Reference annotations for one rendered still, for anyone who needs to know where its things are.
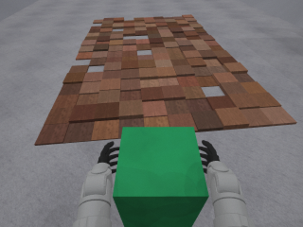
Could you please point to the robot left forearm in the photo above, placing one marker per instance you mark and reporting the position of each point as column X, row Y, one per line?
column 95, row 198

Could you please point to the robot right forearm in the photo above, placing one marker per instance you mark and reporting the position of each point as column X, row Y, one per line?
column 227, row 197

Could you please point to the right robot hand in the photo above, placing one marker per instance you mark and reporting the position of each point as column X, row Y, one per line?
column 210, row 156

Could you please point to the carton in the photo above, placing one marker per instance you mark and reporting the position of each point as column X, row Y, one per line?
column 160, row 180

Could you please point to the left robot hand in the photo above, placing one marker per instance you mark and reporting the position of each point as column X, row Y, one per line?
column 105, row 156

